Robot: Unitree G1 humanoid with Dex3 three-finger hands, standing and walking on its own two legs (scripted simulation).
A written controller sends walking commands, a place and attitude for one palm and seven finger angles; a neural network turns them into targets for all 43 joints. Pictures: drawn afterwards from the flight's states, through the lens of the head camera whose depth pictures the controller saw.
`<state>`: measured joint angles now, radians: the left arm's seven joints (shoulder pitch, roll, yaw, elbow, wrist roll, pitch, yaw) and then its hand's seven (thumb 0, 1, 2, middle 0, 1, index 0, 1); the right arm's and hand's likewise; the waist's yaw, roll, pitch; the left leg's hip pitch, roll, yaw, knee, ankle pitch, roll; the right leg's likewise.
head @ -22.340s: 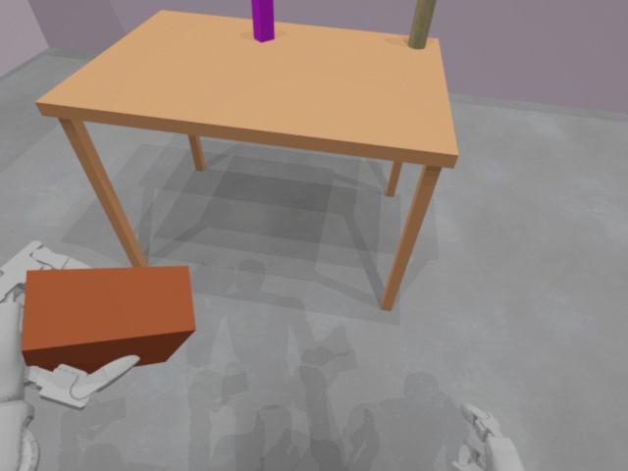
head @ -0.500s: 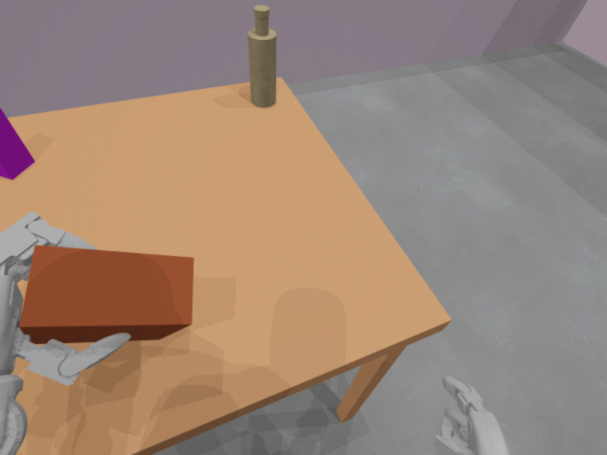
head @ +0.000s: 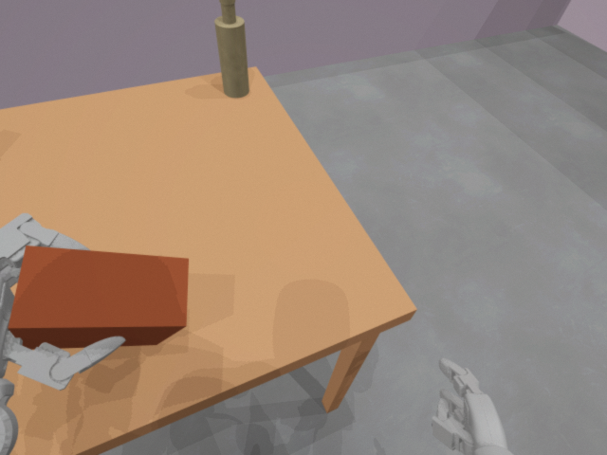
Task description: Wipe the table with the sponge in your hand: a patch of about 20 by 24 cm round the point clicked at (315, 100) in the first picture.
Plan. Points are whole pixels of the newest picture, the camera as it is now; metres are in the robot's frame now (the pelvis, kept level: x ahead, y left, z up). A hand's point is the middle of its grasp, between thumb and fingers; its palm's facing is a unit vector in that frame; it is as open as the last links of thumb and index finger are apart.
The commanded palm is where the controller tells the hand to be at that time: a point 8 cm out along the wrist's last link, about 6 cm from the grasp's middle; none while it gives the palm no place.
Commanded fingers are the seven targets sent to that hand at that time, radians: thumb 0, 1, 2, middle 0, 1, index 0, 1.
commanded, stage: shuffle to correct the standing spot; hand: left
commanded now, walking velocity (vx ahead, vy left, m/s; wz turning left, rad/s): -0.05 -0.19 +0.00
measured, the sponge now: (128, 305) +0.23 +0.20 +0.13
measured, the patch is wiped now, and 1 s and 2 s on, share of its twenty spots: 0.00 0.00 0.00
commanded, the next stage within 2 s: come to a stop and stand still in 0.08 s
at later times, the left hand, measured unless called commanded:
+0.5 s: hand (101, 296) +0.23 +0.22 +0.16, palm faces +0.36 -0.84 -0.42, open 10.5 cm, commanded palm +0.17 +0.26 +0.18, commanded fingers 0.00 0.10 1.30 -1.20 -1.60 -1.20 -1.60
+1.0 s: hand (5, 296) +0.22 +0.30 +0.16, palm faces +0.39 -0.85 -0.36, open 10.5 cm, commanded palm +0.16 +0.33 +0.18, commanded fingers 0.00 0.10 1.30 -1.20 -1.60 -1.20 -1.60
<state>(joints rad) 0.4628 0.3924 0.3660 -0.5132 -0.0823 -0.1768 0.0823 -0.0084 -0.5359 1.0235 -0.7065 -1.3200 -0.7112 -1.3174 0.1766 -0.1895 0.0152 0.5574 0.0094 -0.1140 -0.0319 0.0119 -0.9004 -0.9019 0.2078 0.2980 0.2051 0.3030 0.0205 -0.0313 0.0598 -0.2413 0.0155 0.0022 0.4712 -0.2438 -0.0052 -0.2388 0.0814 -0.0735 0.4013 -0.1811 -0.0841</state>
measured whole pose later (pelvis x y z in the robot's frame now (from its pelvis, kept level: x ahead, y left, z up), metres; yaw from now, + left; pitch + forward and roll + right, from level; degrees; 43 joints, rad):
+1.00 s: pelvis +0.01 +0.05 +0.01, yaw +1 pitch +0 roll -1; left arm 0.45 0.38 0.33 -0.50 -0.05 -0.14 0.12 -0.01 -0.53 1.02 -0.71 -1.32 -0.71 -1.32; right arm 0.19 -0.19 0.04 0.57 0.02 -0.08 -0.05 0.01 -0.90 -0.90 0.21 0.30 0.20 0.30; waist 0.03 -0.03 0.03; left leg -0.18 -0.05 0.00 0.40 -0.22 0.06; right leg -0.17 0.02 -0.07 0.33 -0.16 -0.02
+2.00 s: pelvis +0.00 +0.04 +0.00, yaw +1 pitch +0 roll -1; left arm 0.41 0.38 0.35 -0.48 -0.06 -0.27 0.10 -0.01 -0.53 1.03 -0.70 -1.32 -0.71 -1.32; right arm 0.19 -0.21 0.02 0.60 0.01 -0.18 -0.02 0.01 -0.90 -0.90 0.21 0.30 0.20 0.30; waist 0.03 -0.03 0.04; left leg -0.22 -0.04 0.01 0.47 -0.24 0.05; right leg -0.21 0.03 -0.06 0.39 -0.18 -0.03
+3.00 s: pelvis -0.01 +0.07 +0.00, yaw +1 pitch -1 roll -2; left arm 0.42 0.37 0.34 -0.47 -0.04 -0.24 0.08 -0.01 -0.53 1.03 -0.71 -1.32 -0.71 -1.32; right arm 0.21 -0.19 0.04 0.58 0.00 -0.13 -0.02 0.01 -0.90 -0.90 0.21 0.30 0.21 0.30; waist 0.04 -0.04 0.06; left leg -0.21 -0.06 0.02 0.45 -0.23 0.08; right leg -0.20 0.00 -0.05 0.38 -0.16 0.00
